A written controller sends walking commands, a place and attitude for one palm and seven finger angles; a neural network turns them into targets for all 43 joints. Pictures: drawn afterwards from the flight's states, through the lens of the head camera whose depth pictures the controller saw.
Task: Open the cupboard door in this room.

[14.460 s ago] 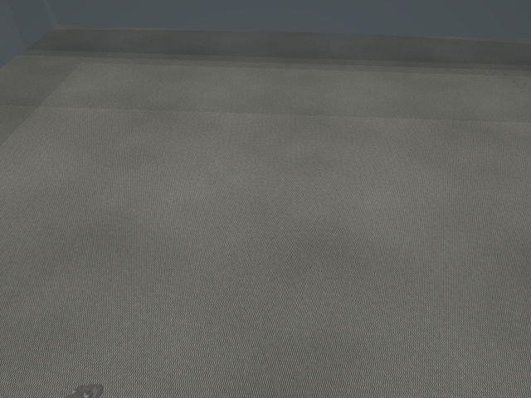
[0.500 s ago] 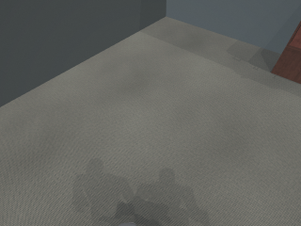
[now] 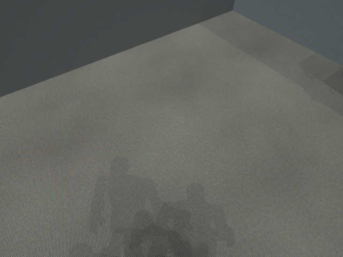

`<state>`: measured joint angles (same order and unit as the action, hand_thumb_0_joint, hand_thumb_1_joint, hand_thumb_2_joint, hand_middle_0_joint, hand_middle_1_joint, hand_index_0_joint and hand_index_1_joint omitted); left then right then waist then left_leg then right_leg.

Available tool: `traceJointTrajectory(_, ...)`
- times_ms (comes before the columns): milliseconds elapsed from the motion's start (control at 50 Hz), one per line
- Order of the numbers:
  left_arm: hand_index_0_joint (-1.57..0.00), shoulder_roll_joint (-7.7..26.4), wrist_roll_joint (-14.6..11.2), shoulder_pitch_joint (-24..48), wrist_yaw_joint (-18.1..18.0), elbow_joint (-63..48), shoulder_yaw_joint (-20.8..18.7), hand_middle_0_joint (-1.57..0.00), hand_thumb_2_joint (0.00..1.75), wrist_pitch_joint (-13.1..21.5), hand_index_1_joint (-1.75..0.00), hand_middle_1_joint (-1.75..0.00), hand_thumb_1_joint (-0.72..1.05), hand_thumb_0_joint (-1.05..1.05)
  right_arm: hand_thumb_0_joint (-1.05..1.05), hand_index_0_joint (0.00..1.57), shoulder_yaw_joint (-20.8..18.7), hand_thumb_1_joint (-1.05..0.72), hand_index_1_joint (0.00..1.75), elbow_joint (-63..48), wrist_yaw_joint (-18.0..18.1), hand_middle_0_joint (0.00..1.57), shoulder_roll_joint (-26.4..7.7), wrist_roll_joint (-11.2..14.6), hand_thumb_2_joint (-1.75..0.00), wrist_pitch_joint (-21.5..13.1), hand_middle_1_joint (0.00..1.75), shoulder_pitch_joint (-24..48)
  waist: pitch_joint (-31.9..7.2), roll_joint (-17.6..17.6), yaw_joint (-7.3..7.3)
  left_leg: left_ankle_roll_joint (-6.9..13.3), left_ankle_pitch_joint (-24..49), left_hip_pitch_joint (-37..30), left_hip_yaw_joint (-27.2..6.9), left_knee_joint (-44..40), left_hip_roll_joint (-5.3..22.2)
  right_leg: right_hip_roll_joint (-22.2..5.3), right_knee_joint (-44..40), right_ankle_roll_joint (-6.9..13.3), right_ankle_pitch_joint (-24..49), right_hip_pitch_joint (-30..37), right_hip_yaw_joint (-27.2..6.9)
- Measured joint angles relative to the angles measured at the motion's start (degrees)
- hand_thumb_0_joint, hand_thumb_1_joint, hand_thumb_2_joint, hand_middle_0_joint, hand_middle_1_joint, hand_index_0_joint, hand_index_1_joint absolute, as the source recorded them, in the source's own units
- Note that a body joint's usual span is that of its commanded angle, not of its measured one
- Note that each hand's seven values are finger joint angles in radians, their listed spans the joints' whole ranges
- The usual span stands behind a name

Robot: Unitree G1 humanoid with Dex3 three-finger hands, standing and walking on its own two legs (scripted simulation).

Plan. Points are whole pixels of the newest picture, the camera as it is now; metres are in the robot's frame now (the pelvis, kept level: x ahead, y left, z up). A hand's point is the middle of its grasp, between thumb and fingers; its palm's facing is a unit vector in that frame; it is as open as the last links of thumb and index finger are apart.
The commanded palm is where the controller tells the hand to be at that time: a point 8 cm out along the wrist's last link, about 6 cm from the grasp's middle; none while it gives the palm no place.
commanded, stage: turn or walk to find it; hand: left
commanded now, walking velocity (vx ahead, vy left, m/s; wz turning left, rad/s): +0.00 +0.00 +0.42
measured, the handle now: out of the picture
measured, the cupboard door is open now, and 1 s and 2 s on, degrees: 0 0 0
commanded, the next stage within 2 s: none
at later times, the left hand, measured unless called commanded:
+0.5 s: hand out of the picture -0.03 +0.23 -0.19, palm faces +0.26 -0.94 -0.23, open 7.4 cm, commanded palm none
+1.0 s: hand out of the picture -0.02 +0.18 -0.15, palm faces +0.43 -0.86 -0.28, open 7.4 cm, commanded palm none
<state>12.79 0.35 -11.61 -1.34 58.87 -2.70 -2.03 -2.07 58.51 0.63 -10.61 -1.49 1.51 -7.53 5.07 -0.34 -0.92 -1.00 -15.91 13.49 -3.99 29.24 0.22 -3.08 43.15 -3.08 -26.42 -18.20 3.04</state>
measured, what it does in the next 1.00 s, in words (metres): steps on the spot, turning left: right foot, then left foot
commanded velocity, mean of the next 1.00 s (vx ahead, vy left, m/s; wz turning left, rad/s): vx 0.00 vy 0.00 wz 0.42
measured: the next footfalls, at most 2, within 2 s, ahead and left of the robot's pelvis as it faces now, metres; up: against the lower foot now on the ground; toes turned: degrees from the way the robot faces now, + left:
right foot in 0.06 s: +0.04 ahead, -0.14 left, +0.00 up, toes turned -3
left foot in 0.42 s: -0.01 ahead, +0.12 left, +0.00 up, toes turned +17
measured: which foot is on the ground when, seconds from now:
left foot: down 0.00-0.06, up 0.08-0.40, down 0.42-0.88, up 0.90-1.00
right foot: up 0.00-0.04, down 0.06-0.42, up 0.44-0.86, down 0.88-1.00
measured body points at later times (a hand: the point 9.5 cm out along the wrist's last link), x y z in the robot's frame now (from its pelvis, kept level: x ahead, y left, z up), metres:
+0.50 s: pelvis -0.02 +0.01 -0.01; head +0.02 +0.06 +0.44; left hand -0.04 +0.28 -0.17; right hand +0.12 -0.22 -0.14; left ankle -0.05 +0.11 -0.74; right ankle -0.02 -0.13 -0.70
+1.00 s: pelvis -0.02 -0.03 +0.00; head +0.02 -0.05 +0.45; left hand -0.04 +0.23 -0.12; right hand +0.13 -0.25 -0.16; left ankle -0.09 +0.09 -0.67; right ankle +0.01 -0.13 -0.74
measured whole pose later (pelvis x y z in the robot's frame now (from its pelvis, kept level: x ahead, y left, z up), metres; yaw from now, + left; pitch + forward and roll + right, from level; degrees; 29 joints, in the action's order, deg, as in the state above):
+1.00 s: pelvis -0.02 -0.03 +0.00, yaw +26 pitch -1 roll +1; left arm 9.9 0.8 -9.7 -1.4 52.9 -1.8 -0.4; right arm -4.7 56.2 -0.5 -14.2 -1.4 4.0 -12.0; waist 4.2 -2.9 1.5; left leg -1.7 -25.7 26.8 -3.3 59.9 -2.3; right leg -3.4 30.7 1.1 -17.6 -12.5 6.1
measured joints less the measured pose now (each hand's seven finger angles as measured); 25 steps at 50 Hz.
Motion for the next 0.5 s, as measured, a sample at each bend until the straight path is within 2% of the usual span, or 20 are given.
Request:
traceJointTrajectory(40, -0.20, 0.2, 0.1, 0.6, 0.1, -1.4, -0.1, -0.20, 0.90, 0.7, -0.30, -0.30, 0.91, 0.01, 0.00, 0.20, -0.3, -0.90, 0.30, -0.5, -0.3, 0.21, -0.3, 0.1, -0.90, 0.4, 0.30, -0.3, -0.4, -0.5, 0.05, -0.7, -0.4, 1.0, -1.0, 1.5, -0.3, 0.0, -7.1, -0.2, 5.6, 2.1, 0.3)
traceJointTrajectory(60, -0.20, 0.4, 0.2, 0.7, 0.1, -2.0, -0.1, -0.20, 0.90, 1.3, -0.30, -0.30, 0.91, 0.01, 0.00, 0.21, -0.5, -0.90, 0.30, -0.7, -0.4, 0.21, -0.6, 0.3, -0.90, 0.5, 0.30, -0.6, -0.7, -0.7, 0.00, -1.1, -1.1, 1.9, -1.4, 3.0, -0.5, -0.1, -10.5, 0.6, 8.8, 3.3, 0.6)
traceJointTrajectory(80, -0.20, 0.0, 0.5, 0.9, 0.0, -2.3, -0.1, -0.20, 0.90, 1.6, -0.30, -0.30, 0.91, 0.01, 0.00, 0.21, -0.8, -0.90, 0.30, -0.9, -0.5, 0.21, -1.1, 0.4, -0.90, 0.7, 0.30, -0.7, -0.7, -1.6, 0.18, -0.9, -1.9, 3.0, -1.7, 5.4, -0.3, 0.2, -10.3, 1.8, 9.5, 3.3, 1.5)
traceJointTrajectory(100, -0.20, -0.3, 0.7, 1.0, 0.0, -2.7, 0.0, -0.20, 0.90, 1.8, -0.30, -0.30, 0.91, 0.01, 0.00, 0.20, -1.1, -0.90, 0.30, -1.1, -0.6, 0.21, -1.6, 0.5, -0.90, 1.0, 0.30, -0.9, -0.7, -2.1, 0.40, -0.6, -5.6, 4.6, -1.5, 9.8, -0.5, 0.0, -9.6, 2.6, 8.9, 3.3, 2.3)
traceJointTrajectory(120, -0.20, -0.6, 0.8, 1.0, 0.1, -3.2, 0.0, -0.20, 0.90, 1.9, -0.30, -0.30, 0.91, 0.01, 0.00, 0.20, -1.4, -0.90, 0.30, -1.2, -0.7, 0.21, -2.1, 0.4, -0.90, 1.5, 0.30, -1.1, -0.9, -2.2, 0.40, -0.3, -8.9, 6.6, -0.9, 15.5, -1.0, -0.4, -9.3, 3.1, 8.3, 3.4, 2.9)
traceJointTrajectory(160, -0.20, -1.1, 0.9, 0.7, 0.0, -4.0, 0.1, -0.20, 0.90, 1.9, -0.30, -0.30, 0.90, 0.01, 0.00, 0.20, -2.0, -0.90, 0.30, -1.3, -1.0, 0.21, -3.0, 0.3, -0.90, 2.2, 0.30, -1.1, -0.9, -2.1, 0.30, -0.1, -10.9, 10.1, 0.7, 26.2, -1.4, -1.2, -10.1, 3.3, 8.1, 4.2, 3.6)
traceJointTrajectory(220, -0.20, -1.6, 1.2, 0.4, -0.1, -4.3, 0.4, -0.20, 0.90, 1.5, -0.30, -0.30, 0.90, 0.01, 0.00, 0.20, -2.3, -0.90, 0.30, -1.8, -1.3, 0.20, -4.0, 0.3, -0.90, 2.3, 0.30, -1.1, -0.4, -1.5, 0.86, -0.8, -10.5, 11.8, 3.3, 31.8, -0.5, -2.4, -11.9, 3.1, 9.0, 5.3, 4.9)
traceJointTrajectory(280, -0.20, -1.6, 1.4, 0.3, 0.0, -4.5, 0.7, -0.20, 0.90, 1.5, -0.30, -0.30, 0.90, 0.01, 0.00, 0.20, -2.1, -0.91, 0.30, -2.0, -1.5, 0.20, -4.2, 0.4, -0.90, 2.4, 0.30, -1.3, 0.1, -0.5, 1.00, -1.4, -10.8, 10.3, 5.1, 27.7, 0.5, -3.5, -12.6, 2.7, 9.4, 5.8, 6.2)
traceJointTrajectory(360, -0.20, -0.9, 1.5, 0.1, 0.3, -4.6, 0.6, -0.21, 0.90, 1.5, -0.30, -0.30, 0.90, 0.01, 0.00, 0.20, -1.4, -0.91, 0.30, -2.2, -1.6, 0.20, -3.9, 0.7, -0.90, 2.2, 0.30, -1.1, 0.8, 1.1, 0.51, -1.4, -10.2, 6.7, 6.8, 17.9, 1.3, -4.7, -11.4, 1.8, 8.9, 5.3, 8.2)
traceJointTrajectory(400, -0.20, -0.3, 1.2, -0.2, 0.3, -4.4, 0.4, -0.21, 0.90, 1.2, -0.30, -0.30, 0.90, 0.01, 0.00, 0.20, -1.0, -0.91, 0.30, -2.6, -1.7, 0.20, -3.6, 0.7, -0.90, 1.7, 0.30, -1.2, 0.8, 1.8, 0.53, -1.1, -5.8, 3.7, 7.8, 10.1, 1.6, -5.5, -9.4, 1.0, 7.9, 4.5, 9.2)
traceJointTrajectory(420, -0.20, 0.1, 1.0, -0.6, 0.4, -4.4, 0.3, -0.21, 0.90, 0.8, -0.30, -0.30, 0.90, 0.01, 0.00, 0.20, -0.8, -0.91, 0.30, -3.0, -1.9, 0.20, -3.7, 0.6, -0.90, 1.2, 0.30, -1.5, 0.4, 1.8, 0.59, -0.3, -2.9, 2.3, 7.7, 6.0, 1.7, -5.7, -7.5, 0.4, 6.9, 3.5, 9.8)
traceJointTrajectory(460, -0.20, 1.3, 0.6, -0.4, 0.3, -3.9, -0.2, -0.21, 0.90, -0.4, -0.30, -0.30, 0.90, 0.01, 0.00, 0.20, -0.6, -0.91, 0.30, -3.3, -1.8, 0.20, -2.6, 0.3, -0.90, 0.4, 0.30, -1.3, 0.9, 3.4, 0.27, 1.8, -3.4, 3.2, 7.8, 7.2, 0.7, -5.7, 0.2, -0.4, -0.2, 0.2, 6.9)
traceJointTrajectory(500, -0.20, 2.1, 0.5, 0.0, 0.0, -3.1, -0.6, -0.21, 0.90, -1.6, -0.30, -0.30, 0.90, 0.01, 0.00, 0.20, -0.2, -0.91, 0.30, -3.5, -1.4, 0.20, -1.7, 0.1, -0.90, -0.2, 0.30, -1.5, 1.0, 3.8, 0.20, 2.8, -3.6, 3.2, 7.3, 6.7, 0.6, -3.8, 9.3, -0.5, -3.4, -3.4, 3.4)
